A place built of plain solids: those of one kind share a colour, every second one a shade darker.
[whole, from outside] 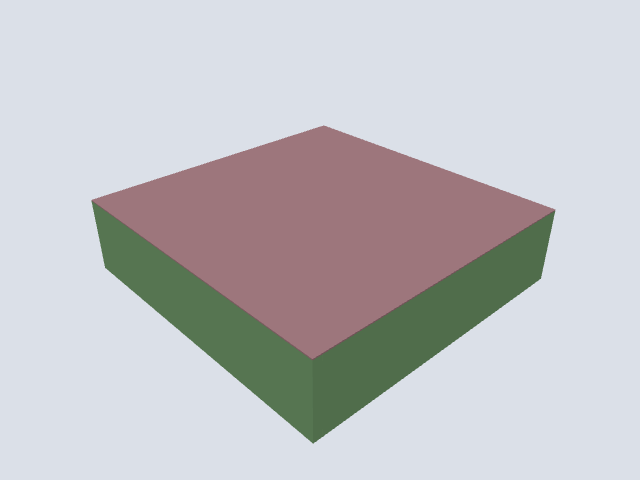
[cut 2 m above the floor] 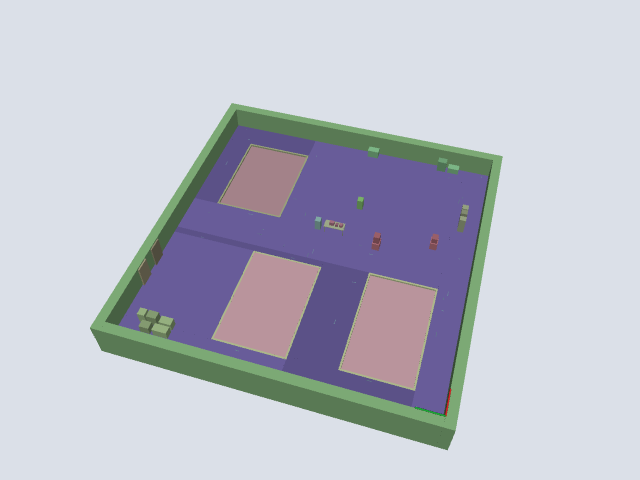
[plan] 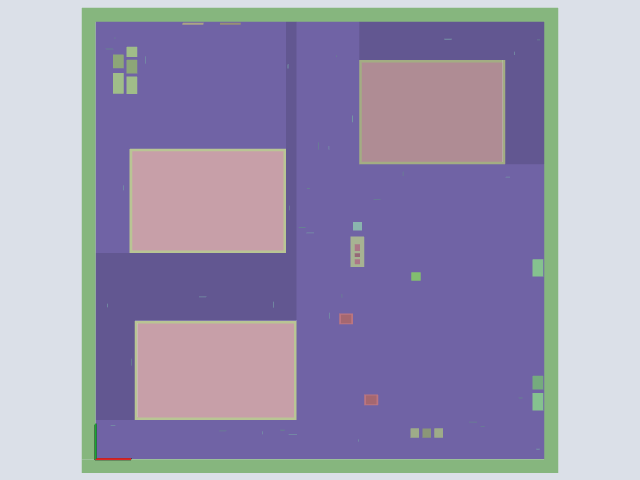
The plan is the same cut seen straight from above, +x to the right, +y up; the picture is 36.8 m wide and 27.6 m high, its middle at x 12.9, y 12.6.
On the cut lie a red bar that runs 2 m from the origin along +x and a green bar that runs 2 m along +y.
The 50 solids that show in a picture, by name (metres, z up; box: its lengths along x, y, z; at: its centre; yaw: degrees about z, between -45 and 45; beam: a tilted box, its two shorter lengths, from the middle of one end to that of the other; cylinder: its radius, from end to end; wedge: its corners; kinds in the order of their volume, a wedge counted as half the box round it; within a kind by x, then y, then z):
{
 "floor_deck_1": {"box": [1.95, 13.3, 1.3], "at": [0.97, 18.5, -0.65]},
 "floor_deck_2": {"box": [2.25, 9.6, 1.3], "at": [1.12, 7.05, -0.65]},
 "floor_deck_3": {"box": [9.0, 7.3, 1.3], "at": [6.45, 21.5, -0.65]},
 "floor_deck_4": {"box": [9.3, 3.9, 1.3], "at": [6.9, 9.9, -0.65]},
 "floor_deck_5": {"box": [0.6, 13.3, 1.3], "at": [11.25, 18.5, -0.65]},
 "floor_deck_6": {"box": [25.8, 2.25, 1.3], "at": [12.9, 1.12, -0.65]},
 "floor_deck_7": {"box": [3.6, 8.2, 1.3], "at": [13.35, 21.05, -0.65]},
 "floor_deck_8": {"box": [14.25, 14.7, 1.3], "at": [18.68, 9.6, -0.65]},
 "floor_deck_9": {"box": [8.4, 2.2, 1.3], "at": [19.35, 24.05, -0.65]},
 "floor_deck_10": {"box": [2.25, 8.2, 1.3], "at": [24.68, 21.05, -0.65]},
 "wall_1": {"box": [0.8, 25.15, 6.72], "at": [-0.4, 12.57, 2.06]},
 "wall_2": {"box": [27.4, 0.8, 6.72], "at": [12.9, -0.4, 2.06]},
 "wall_3": {"box": [27.4, 0.8, 6.72], "at": [12.9, 25.55, 2.06]},
 "wall_4": {"box": [0.8, 25.15, 6.72], "at": [26.2, 12.57, 2.06]},
 "floor_lift_1": {"box": [8.7, 5.7, 1.3], "at": [6.45, 14.85, -0.65]},
 "floor_lift_2": {"box": [9.0, 5.4, 1.15], "at": [6.9, 5.1, -0.73]},
 "floor_lift_3": {"box": [8.1, 5.7, 1.14], "at": [19.35, 19.95, -0.73]},
 "ceil_1": {"box": [27.4, 26.75, 0.1], "at": [12.9, 12.57, 5.37]},
 "floor_trim_1": {"box": [0.15, 5.7, 1.3], "at": [2.02, 14.85, -0.65]},
 "floor_trim_2": {"box": [0.15, 5.4, 1.3], "at": [2.33, 5.1, -0.65]},
 "floor_trim_3": {"box": [8.85, 0.15, 1.3], "at": [6.38, 17.77, -0.65]},
 "floor_trim_4": {"box": [9.0, 0.15, 1.3], "at": [6.45, 11.93, -0.65]},
 "floor_trim_5": {"box": [9.15, 0.15, 1.3], "at": [6.83, 7.88, -0.65]},
 "floor_trim_6": {"box": [9.3, 0.15, 1.3], "at": [6.9, 2.33, -0.65]},
 "floor_trim_7": {"box": [0.15, 5.85, 1.3], "at": [10.88, 14.92, -0.65]},
 "floor_trim_8": {"box": [0.15, 5.55, 1.3], "at": [11.47, 5.17, -0.65]},
 "floor_trim_9": {"box": [0.15, 5.7, 1.3], "at": [15.22, 19.95, -0.65]},
 "floor_trim_10": {"box": [8.25, 0.15, 1.3], "at": [19.28, 22.88, -0.65]},
 "floor_trim_11": {"box": [8.4, 0.15, 1.3], "at": [19.35, 17.02, -0.65]},
 "floor_trim_12": {"box": [0.15, 5.85, 1.3], "at": [23.48, 20.02, -0.65]},
 "case_cases_1": {"box": [0.62, 1.2, 0.74], "at": [1.31, 21.6, 0.37]},
 "case_cases_2": {"box": [0.62, 0.8, 0.74], "at": [1.31, 22.87, 0.37]},
 "case_cases_3": {"box": [0.62, 1.0, 0.74], "at": [2.08, 21.5, 0.37]},
 "case_cases_4": {"box": [0.62, 0.8, 1.1], "at": [2.08, 22.57, 0.55]},
 "case_cases_5": {"box": [0.62, 0.6, 1.1], "at": [2.08, 23.42, 0.55]},
 "case_wall_1": {"box": [0.62, 1.0, 0.56], "at": [25.43, 3.3, 0.28]},
 "case_wall_2": {"box": [0.62, 0.8, 1.1], "at": [25.43, 4.4, 0.55]},
 "case_wall_3": {"box": [0.62, 1.0, 0.74], "at": [25.43, 11.0, 0.37]},
 "chairs_chair_1": {"box": [0.5, 0.54, 1.48], "at": [18.35, 1.5, 0.74]},
 "chairs_chair_2": {"box": [0.5, 0.54, 1.58], "at": [19.04, 1.5, 0.79]},
 "chairs_chair_3": {"box": [0.5, 0.54, 1.5], "at": [19.72, 1.5, 0.75]},
 "stack_stray_1": {"box": [0.8, 0.62, 0.74], "at": [14.4, 8.06, 0.37]},
 "stack_stray_2": {"box": [0.6, 0.5, 0.74], "at": [14.4, 8.06, 1.11]},
 "stack_stray_3": {"box": [0.8, 0.62, 0.74], "at": [15.85, 3.41, 0.37]},
 "stack_stray_4": {"box": [0.6, 0.5, 0.5], "at": [15.85, 3.41, 0.99]},
 "scenery_1": {"box": [1.2, 0.12, 2.7], "at": [5.6, 25.03, 1.35]},
 "scenery_2": {"box": [1.2, 0.12, 2.8], "at": [7.75, 25.03, 1.4]},
 "chairs_stray_1": {"box": [0.54, 0.5, 1.04], "at": [18.42, 10.5, 0.52]},
 "chairs_props_1": {"box": [0.52, 0.48, 1.06], "at": [15.05, 13.39, 0.53]},
 "table_props_1": {"box": [0.8, 1.75, 0.05], "at": [15.05, 11.93, 0.76]}
}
